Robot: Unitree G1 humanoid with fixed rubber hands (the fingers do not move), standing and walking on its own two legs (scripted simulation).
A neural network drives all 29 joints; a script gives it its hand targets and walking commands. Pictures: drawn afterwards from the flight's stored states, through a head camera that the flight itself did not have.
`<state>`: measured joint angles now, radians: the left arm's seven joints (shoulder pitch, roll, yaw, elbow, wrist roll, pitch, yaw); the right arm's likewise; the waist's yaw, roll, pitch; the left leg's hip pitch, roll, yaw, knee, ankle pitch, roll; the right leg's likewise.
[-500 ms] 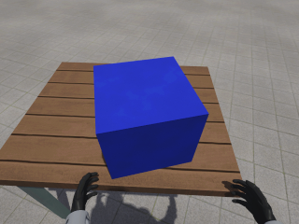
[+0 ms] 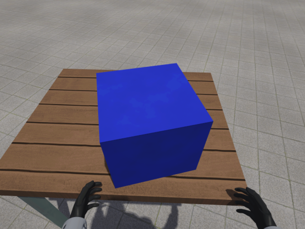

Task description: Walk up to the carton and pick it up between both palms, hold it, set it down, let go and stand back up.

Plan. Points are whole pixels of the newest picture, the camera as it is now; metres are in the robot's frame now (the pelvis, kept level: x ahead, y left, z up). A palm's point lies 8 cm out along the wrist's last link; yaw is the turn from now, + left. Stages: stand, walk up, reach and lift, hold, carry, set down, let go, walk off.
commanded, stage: set down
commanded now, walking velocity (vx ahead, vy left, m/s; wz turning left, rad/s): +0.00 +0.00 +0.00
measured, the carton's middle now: (147, 122) +0.44 +0.07 +0.01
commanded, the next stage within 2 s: let go in 0.76 s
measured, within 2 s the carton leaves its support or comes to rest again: neither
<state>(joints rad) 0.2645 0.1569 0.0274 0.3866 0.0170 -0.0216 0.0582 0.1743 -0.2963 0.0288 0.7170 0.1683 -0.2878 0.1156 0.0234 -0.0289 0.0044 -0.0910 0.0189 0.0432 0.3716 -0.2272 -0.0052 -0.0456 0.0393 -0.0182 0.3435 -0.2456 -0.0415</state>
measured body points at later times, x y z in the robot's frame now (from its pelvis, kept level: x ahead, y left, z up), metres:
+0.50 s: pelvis -0.02 +0.01 +0.00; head -0.04 +0.01 +0.45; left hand +0.19 +0.23 -0.05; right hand +0.19 -0.24 -0.05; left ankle -0.01 +0.12 -0.75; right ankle -0.03 -0.09 -0.75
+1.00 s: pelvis -0.02 -0.01 +0.00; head -0.04 -0.01 +0.45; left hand +0.19 +0.23 -0.05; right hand +0.18 -0.24 -0.05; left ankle -0.01 +0.12 -0.75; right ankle -0.03 -0.09 -0.75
